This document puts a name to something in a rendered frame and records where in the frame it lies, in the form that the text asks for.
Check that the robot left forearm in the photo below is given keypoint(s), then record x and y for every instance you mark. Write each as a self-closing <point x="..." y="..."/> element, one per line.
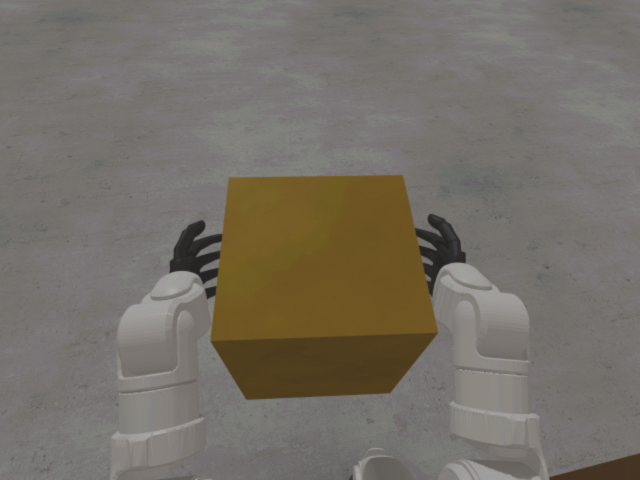
<point x="157" y="366"/>

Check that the carton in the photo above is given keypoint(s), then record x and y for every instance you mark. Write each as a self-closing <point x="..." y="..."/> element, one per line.
<point x="321" y="289"/>

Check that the robot right shin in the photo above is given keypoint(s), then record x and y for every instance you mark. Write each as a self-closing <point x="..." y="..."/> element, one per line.
<point x="374" y="452"/>

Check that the right robot hand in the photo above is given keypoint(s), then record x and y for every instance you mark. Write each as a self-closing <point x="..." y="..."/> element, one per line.
<point x="448" y="248"/>

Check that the left robot hand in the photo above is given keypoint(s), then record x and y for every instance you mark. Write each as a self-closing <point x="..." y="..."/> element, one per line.
<point x="186" y="250"/>

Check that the robot right upper arm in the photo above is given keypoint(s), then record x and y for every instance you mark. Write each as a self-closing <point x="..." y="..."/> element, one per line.
<point x="470" y="469"/>

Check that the robot right forearm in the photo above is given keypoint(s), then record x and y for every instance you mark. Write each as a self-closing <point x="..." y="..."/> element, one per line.
<point x="492" y="408"/>

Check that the robot right thigh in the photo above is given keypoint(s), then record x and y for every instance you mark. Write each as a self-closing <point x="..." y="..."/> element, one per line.
<point x="381" y="468"/>

